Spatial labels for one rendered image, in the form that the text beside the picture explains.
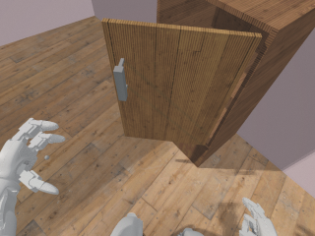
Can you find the robot left hand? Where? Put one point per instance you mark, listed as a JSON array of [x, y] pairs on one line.
[[15, 152]]

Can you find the robot right hand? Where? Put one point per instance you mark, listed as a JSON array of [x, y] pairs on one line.
[[260, 224]]

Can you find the robot left shin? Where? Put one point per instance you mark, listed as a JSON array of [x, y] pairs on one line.
[[131, 214]]

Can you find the cupboard door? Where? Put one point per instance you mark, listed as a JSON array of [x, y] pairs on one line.
[[179, 78]]

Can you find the left robot forearm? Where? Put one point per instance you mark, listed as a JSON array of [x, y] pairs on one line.
[[9, 189]]

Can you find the handle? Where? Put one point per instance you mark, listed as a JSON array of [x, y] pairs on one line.
[[120, 80]]

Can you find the robot left thigh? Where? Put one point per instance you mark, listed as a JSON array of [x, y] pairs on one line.
[[129, 226]]

